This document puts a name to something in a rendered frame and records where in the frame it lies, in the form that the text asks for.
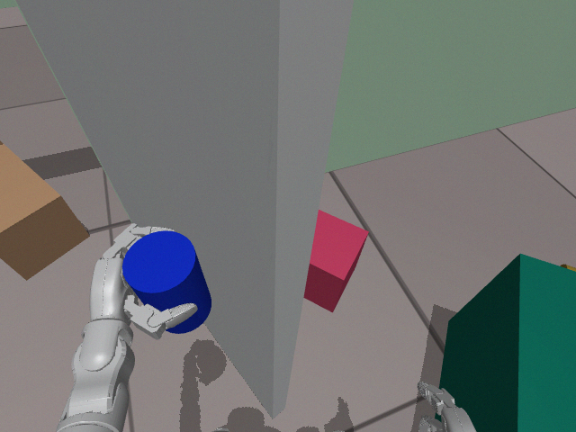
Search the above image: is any right robot hand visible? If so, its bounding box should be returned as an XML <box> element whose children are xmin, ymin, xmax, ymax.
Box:
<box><xmin>418</xmin><ymin>382</ymin><xmax>477</xmax><ymax>432</ymax></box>

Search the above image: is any left robot hand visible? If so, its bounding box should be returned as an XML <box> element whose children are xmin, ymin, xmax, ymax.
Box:
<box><xmin>89</xmin><ymin>223</ymin><xmax>198</xmax><ymax>340</ymax></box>

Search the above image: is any left robot arm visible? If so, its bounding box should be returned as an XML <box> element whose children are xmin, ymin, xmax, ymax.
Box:
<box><xmin>56</xmin><ymin>319</ymin><xmax>135</xmax><ymax>432</ymax></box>

